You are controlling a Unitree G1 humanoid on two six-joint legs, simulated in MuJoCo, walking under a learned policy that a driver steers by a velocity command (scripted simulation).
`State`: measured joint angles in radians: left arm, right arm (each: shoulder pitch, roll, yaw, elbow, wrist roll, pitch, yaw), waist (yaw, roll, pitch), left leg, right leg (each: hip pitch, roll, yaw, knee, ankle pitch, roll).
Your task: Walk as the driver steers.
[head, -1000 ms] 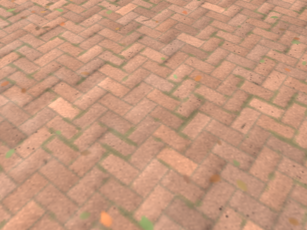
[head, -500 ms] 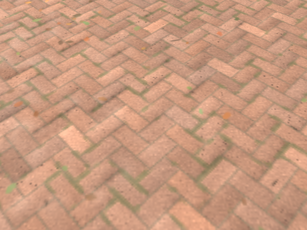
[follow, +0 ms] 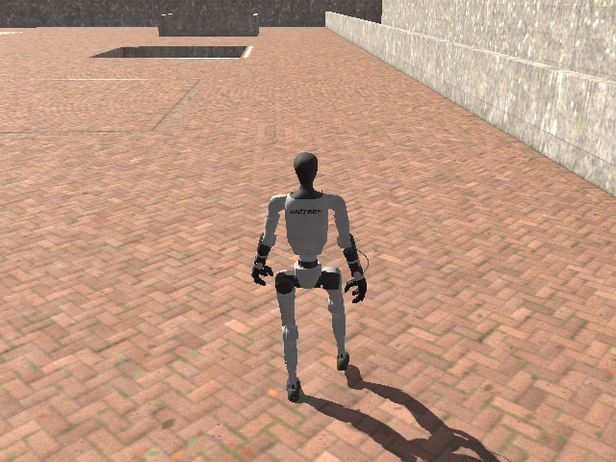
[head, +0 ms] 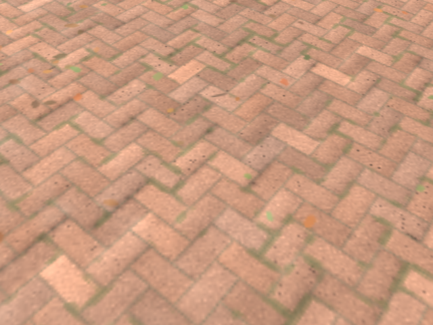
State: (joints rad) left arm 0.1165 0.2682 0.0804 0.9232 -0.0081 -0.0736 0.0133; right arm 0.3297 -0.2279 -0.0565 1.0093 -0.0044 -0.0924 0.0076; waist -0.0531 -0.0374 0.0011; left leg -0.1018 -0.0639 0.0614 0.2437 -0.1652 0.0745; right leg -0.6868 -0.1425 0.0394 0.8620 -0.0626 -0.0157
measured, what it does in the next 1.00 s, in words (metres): walks ahead, turning left: right foot, then left foot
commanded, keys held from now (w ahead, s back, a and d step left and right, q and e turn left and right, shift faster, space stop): w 0.18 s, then w+q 0.26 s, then q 0.56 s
